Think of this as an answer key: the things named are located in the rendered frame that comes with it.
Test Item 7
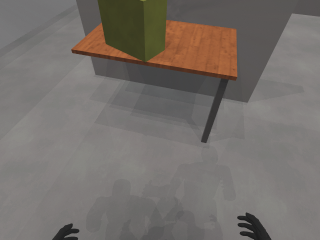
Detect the table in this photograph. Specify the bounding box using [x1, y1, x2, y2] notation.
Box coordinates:
[71, 20, 238, 143]

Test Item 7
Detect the carton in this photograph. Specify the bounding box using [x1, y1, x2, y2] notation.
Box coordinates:
[97, 0, 167, 62]

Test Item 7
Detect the right robot hand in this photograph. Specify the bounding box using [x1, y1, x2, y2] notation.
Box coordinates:
[237, 212, 271, 240]

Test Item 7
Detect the left robot hand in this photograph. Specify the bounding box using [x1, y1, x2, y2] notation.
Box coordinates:
[52, 223, 80, 240]

